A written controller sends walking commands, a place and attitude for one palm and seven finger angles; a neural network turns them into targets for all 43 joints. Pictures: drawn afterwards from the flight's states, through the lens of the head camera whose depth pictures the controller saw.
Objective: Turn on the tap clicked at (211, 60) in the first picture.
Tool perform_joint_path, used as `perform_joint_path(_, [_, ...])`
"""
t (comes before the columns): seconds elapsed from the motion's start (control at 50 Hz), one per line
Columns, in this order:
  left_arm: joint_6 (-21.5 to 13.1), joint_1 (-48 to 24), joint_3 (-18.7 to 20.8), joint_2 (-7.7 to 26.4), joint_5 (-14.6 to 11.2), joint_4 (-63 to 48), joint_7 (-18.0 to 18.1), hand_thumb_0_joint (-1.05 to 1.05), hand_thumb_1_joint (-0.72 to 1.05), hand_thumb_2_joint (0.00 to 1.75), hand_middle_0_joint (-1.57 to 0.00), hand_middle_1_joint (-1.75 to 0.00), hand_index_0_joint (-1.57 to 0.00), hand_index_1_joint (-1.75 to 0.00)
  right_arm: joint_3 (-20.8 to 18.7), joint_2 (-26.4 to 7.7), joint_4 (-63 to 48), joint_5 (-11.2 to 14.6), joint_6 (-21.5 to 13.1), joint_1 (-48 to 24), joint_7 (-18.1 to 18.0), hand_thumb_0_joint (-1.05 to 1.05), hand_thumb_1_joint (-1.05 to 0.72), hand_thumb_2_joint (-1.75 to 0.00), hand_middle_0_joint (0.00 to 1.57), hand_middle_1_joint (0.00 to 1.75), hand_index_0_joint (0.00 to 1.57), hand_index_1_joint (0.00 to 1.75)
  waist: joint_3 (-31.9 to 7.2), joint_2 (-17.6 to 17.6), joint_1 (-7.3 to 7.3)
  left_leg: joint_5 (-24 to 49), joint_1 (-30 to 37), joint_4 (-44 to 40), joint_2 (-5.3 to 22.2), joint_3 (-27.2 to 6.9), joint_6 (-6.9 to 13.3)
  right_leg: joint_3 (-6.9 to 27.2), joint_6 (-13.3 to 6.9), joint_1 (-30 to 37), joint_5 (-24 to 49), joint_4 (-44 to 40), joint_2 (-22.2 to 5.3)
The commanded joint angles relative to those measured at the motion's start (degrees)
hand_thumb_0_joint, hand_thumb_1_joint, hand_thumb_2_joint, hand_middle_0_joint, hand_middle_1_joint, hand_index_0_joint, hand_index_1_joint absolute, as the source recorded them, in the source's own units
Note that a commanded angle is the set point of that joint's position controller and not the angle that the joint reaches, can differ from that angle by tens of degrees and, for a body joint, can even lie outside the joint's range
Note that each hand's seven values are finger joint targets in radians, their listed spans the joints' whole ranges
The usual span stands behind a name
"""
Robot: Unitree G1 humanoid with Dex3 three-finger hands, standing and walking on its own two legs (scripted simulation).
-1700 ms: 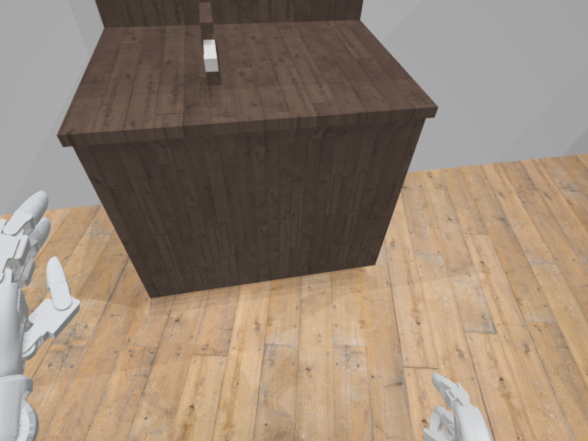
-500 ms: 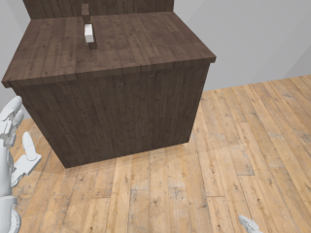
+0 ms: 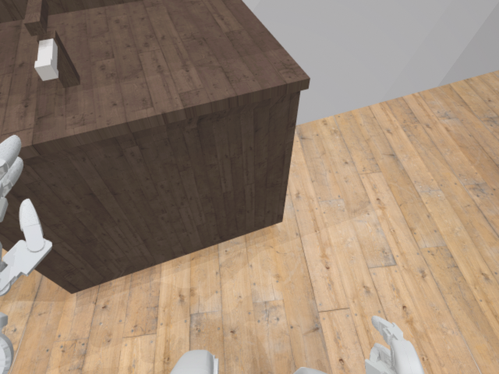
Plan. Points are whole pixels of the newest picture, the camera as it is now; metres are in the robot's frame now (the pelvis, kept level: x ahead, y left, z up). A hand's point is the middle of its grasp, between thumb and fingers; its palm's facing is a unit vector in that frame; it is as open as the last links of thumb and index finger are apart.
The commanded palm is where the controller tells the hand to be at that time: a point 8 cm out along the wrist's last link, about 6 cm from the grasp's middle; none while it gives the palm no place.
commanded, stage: take the last steps up to it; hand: left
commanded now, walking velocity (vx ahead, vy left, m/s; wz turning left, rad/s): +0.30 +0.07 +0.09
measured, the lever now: (46, 69) +0.60 +0.41 +0.15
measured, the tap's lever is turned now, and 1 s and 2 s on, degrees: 0 0 0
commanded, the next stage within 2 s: come to a stop and stand still in 0.60 s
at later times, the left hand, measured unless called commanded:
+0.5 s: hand (71, 158) +0.34 +0.24 +0.20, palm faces +0.43 -0.80 -0.42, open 7.4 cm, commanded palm +0.28 +0.28 +0.19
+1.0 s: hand (105, 119) +0.42 +0.23 +0.19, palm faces +0.42 -0.80 -0.44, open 7.4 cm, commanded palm +0.36 +0.26 +0.19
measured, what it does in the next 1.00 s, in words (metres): walks ahead: left foot, then right foot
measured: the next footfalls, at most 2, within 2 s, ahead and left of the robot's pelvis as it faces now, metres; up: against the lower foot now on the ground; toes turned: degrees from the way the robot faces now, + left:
left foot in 0.24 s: +0.19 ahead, +0.14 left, +0.00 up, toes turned +10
right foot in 0.54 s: +0.24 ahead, -0.12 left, +0.00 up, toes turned -1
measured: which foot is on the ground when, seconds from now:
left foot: up 0.00-0.22, down 0.24-0.56, up 0.58-0.82, down 0.84-1.00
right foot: down 0.00-0.26, up 0.28-0.52, down 0.54-1.00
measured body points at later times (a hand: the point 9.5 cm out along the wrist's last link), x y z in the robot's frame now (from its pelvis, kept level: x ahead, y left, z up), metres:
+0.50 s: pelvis +0.13 +0.00 +0.01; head +0.15 -0.01 +0.46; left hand +0.31 +0.28 +0.22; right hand +0.30 -0.19 -0.08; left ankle +0.15 +0.14 -0.72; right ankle +0.15 -0.12 -0.70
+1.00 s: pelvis +0.20 -0.02 +0.01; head +0.24 -0.01 +0.46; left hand +0.39 +0.27 +0.21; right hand +0.40 -0.25 -0.06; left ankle +0.24 +0.10 -0.72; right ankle +0.19 -0.12 -0.72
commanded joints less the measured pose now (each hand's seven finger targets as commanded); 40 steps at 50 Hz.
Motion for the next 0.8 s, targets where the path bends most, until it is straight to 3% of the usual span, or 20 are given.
perform_joint_path(0.0, [-4.4,-0.1,9.0,11.0,-0.3,-13.1,1.8,0.00,0.90,0.90,-0.20,-0.30,-0.20,-0.30,-2.0,-4.1,-10.0,-0.1,-2.2,-3.6,-0.8,0.00,-0.90,-0.90,0.20,0.30,0.20,0.30,-11.9,-6.6,-0.01,4.7,-5.0,-9.4,3.5,-1.2,-0.6,15.7,-5.3,8.7,13.1,-18.9,-17.3])
perform_joint_path(0.04, [-4.0,1.0,8.9,10.8,-0.6,-11.9,2.3,0.00,0.90,0.90,-0.20,-0.30,-0.20,-0.30,-2.0,-4.0,-10.4,-0.4,-2.5,-2.5,-1.0,0.00,-0.90,-0.90,0.20,0.30,0.20,0.30,-12.4,-7.4,0.77,7.4,-0.7,-21.0,1.9,3.7,0.0,12.5,-4.9,9.2,12.1,-18.7,-15.7])
perform_joint_path(0.12, [-2.9,-0.7,6.5,9.3,-0.6,-10.3,3.2,0.00,0.90,0.90,-0.20,-0.30,-0.20,-0.30,-2.0,-3.7,-12.0,-0.4,-3.7,-2.0,-1.8,0.00,-0.90,-0.90,0.20,0.30,0.20,0.30,-11.7,-8.8,2.09,10.3,5.9,-35.1,-1.6,8.6,1.0,12.8,-4.1,11.1,8.6,-16.9,-14.5])
perform_joint_path(0.16, [-2.5,-4.3,4.7,8.9,-0.4,-10.1,3.4,0.00,0.90,0.90,-0.20,-0.30,-0.20,-0.30,-2.1,-4.3,-12.1,-0.4,-3.6,-1.0,-2.0,0.00,-0.90,-0.90,0.20,0.30,0.20,0.30,-9.9,-7.7,1.31,12.7,10.9,-40.8,-2.4,9.3,1.2,12.1,-2.9,8.7,2.0,-15.4,-13.4])
perform_joint_path(0.2, [-2.7,-8.3,3.3,9.2,-0.2,-10.7,3.2,0.00,0.90,0.90,-0.20,-0.30,-0.20,-0.30,-2.5,-5.1,-12.4,0.0,-3.9,-0.6,-2.5,0.00,-0.90,-0.90,0.20,0.30,0.20,0.30,-9.0,-2.8,0.59,11.9,17.7,-46.1,-1.4,7.7,2.2,10.4,-0.9,5.5,-0.8,-8.3,-10.9])
perform_joint_path(0.22, [-2.9,-9.7,3.0,8.9,-0.2,-10.6,3.1,0.00,0.90,0.90,-0.20,-0.30,-0.20,-0.30,-2.8,-6.4,-12.6,0.3,-3.9,-0.3,-2.6,0.00,-0.90,-0.90,0.20,0.30,0.20,0.30,-8.8,4.2,0.01,11.3,21.0,-49.6,2.7,-0.2,4.7,8.4,1.1,0.6,-2.9,-0.3,-7.4])
perform_joint_path(0.24, [-3.2,-10.8,2.9,8.4,-0.5,-11.1,3.1,0.00,0.90,0.90,-0.20,-0.30,-0.20,-0.30,-2.9,-7.1,-12.9,0.6,-4.1,-0.4,-2.3,0.00,-0.90,-0.90,0.20,0.30,0.20,0.30,-9.6,13.2,0.46,15.8,26.6,-53.1,11.2,-14.5,8.9,4.4,3.6,-7.4,-9.7,11.3,-1.3])
perform_joint_path(0.26, [-3.7,-9.5,3.6,9.6,-0.5,-8.2,2.8,0.00,0.90,0.90,-0.20,-0.30,-0.20,-0.30,-2.0,-5.8,-12.5,0.1,-4.3,-0.7,-2.2,0.00,-0.90,-0.90,0.20,0.30,0.20,0.30,-9.9,18.5,-0.09,9.2,24.3,-58.6,17.5,-25.6,13.3,7.0,3.9,-11.1,-19.8,22.3,-0.1])
perform_joint_path(0.28, [-3.6,-9.7,4.2,11.2,-0.1,-9.0,2.4,0.00,0.90,0.90,-0.20,-0.30,-0.20,-0.30,-1.8,-5.0,-12.6,-0.2,-4.8,-1.5,-2.0,0.00,-0.90,-0.90,0.20,0.30,0.20,0.30,-8.1,16.3,0.65,6.3,22.0,-59.0,18.8,-29.1,15.4,10.7,3.7,-13.3,-18.5,26.6,-1.7])
perform_joint_path(0.32, [-3.5,-7.0,4.3,9.9,-0.1,-12.0,2.2,0.00,0.90,0.90,-0.20,-0.30,-0.20,-0.30,-2.4,-5.0,-11.5,0.3,-5.0,-1.3,-1.5,0.00,-0.90,-0.90,0.20,0.30,0.20,0.30,-8.8,9.4,1.05,10.4,21.6,-55.9,16.5,-20.1,15.2,11.1,4.3,-14.3,-15.3,24.6,-3.3])
perform_joint_path(0.38, [-3.2,-2.3,5.6,9.5,-0.6,-15.4,2.3,0.00,0.90,0.90,-0.20,-0.30,-0.20,-0.30,-2.4,-5.6,-11.5,0.0,-5.9,-1.0,-0.9,0.00,-0.90,-0.90,0.20,0.30,0.20,0.30,-11.5,12.1,1.40,13.9,15.9,-55.3,11.6,-8.0,11.2,6.3,4.9,-5.1,-9.5,14.8,-2.4])
perform_joint_path(0.44, [-2.6,-1.4,5.5,8.5,-1.0,-12.4,2.8,0.00,0.90,0.90,-0.20,-0.30,-0.20,-0.30,-1.9,-5.2,-11.1,0.3,-6.3,-0.6,-1.1,0.00,-0.90,-0.90,0.20,0.30,0.20,0.30,-11.6,12.0,1.01,13.0,13.3,-53.1,10.1,-3.0,9.2,2.0,5.6,2.5,-7.1,3.0,0.1])
perform_joint_path(0.48, [-1.8,-2.8,5.1,8.0,-0.7,-9.0,2.9,0.00,0.90,0.90,-0.20,-0.30,-0.20,-0.30,-1.8,-5.2,-11.0,0.5,-5.9,-0.5,-1.5,0.00,-0.90,-0.90,0.20,0.30,0.20,0.30,-11.9,8.5,1.03,7.6,10.3,-47.6,7.8,0.2,6.3,0.5,5.5,9.3,-2.4,-6.2,1.1])
perform_joint_path(0.5, [-1.8,-4.7,4.4,7.9,-0.4,-8.3,2.9,0.00,0.90,0.90,-0.20,-0.30,-0.20,-0.30,-1.7,-4.9,-11.0,0.6,-5.6,-0.7,-1.7,0.00,-0.90,-0.90,0.20,0.30,0.20,0.30,-11.3,4.7,0.78,4.1,7.3,-43.1,5.7,1.7,4.8,3.8,4.6,12.2,-1.9,-10.9,-0.9])
perform_joint_path(0.54, [-0.9,-6.2,6.2,11.2,-0.4,-5.1,2.9,0.00,0.90,0.90,-0.20,-0.30,-0.20,-0.30,-1.1,-3.2,-11.0,0.3,-5.2,-1.0,-1.8,0.00,-0.90,-0.90,0.20,0.30,0.20,0.30,-9.8,-18.1,1.33,-5.2,-6.1,-21.7,-4.6,7.5,0.6,32.8,-4.1,16.1,2.6,-19.9,-18.1])
perform_joint_path(0.58, [-1.1,-9.1,5.5,10.8,-0.6,-5.5,2.5,0.00,0.90,0.90,-0.20,-0.30,-0.20,-0.30,-1.5,-4.3,-10.3,0.4,-5.2,-2.9,-1.2,0.00,-0.90,-0.90,0.20,0.30,0.20,0.30,-8.2,-15.6,1.50,-4.7,-10.9,-8.7,-2.5,0.1,0.0,36.6,-8.1,16.9,11.1,-20.0,-21.6])
perform_joint_path(0.62, [-2.4,-6.4,5.2,9.9,0.0,-5.1,2.4,0.00,0.90,0.90,-0.20,-0.30,-0.20,-0.30,-0.5,-3.5,-8.9,0.2,-4.2,-2.7,-1.2,0.00,-0.90,-0.90,0.20,0.30,0.20,0.30,-8.8,-10.2,1.24,-1.3,-9.2,-11.3,-0.8,-0.1,-0.4,23.5,-6.5,18.5,28.3,-15.9,-18.5])
perform_joint_path(0.64, [-3.0,-5.6,4.8,9.2,0.2,-5.3,2.3,0.00,0.90,0.90,-0.20,-0.30,-0.20,-0.30,-0.5,-3.4,-9.0,0.1,-3.7,-2.8,-1.2,0.00,-0.90,-0.90,0.20,0.30,0.20,0.30,-9.8,-10.5,1.14,0.0,-6.4,-15.9,-1.0,1.4,-0.3,18.0,-4.9,18.3,34.3,-14.3,-16.7])
perform_joint_path(0.72, [-3.5,-2.7,5.3,9.2,0.2,-10.3,2.6,0.00,0.90,0.90,-0.20,-0.30,-0.20,-0.30,-1.2,-3.5,-11.8,-0.5,-3.6,-4.1,-1.2,0.00,-0.90,-0.90,0.20,0.30,0.20,0.30,-12.5,-9.4,2.66,7.7,4.8,-35.8,-3.5,6.4,0.1,12.4,-2.7,18.3,38.8,-11.6,-13.8])
perform_joint_path(0.78, [-3.0,-1.9,5.9,10.0,-0.5,-14.3,3.3,0.00,0.90,0.90,-0.20,-0.30,-0.20,-0.30,-2.4,-4.5,-12.8,-0.1,-3.4,-2.0,-1.5,0.00,-0.90,-0.90,0.20,0.30,0.20,0.30,-14.7,-4.1,1.23,22.4,15.9,-48.7,-3.1,5.7,-0.1,11.0,1.0,16.1,34.8,-6.2,-11.4])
